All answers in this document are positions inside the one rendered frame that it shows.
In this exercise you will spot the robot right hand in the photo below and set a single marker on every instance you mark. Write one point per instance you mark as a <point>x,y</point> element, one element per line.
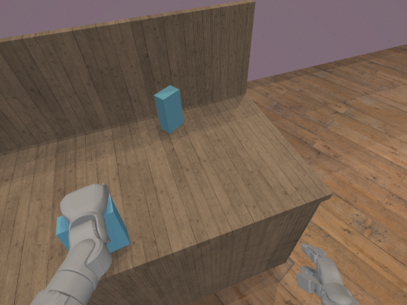
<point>312,280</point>

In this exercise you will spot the robot right forearm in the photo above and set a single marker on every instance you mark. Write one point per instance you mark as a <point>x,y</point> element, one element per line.
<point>336,294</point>

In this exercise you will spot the robot left hand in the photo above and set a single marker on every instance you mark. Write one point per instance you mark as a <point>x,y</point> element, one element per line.
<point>90,198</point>

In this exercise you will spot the sponge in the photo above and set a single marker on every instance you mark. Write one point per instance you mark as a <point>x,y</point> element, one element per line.
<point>116,229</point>

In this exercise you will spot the table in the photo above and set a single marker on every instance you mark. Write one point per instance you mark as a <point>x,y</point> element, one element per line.
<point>222,198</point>

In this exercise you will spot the robot left forearm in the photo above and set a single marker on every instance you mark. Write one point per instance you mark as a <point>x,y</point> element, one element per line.
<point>87,260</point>

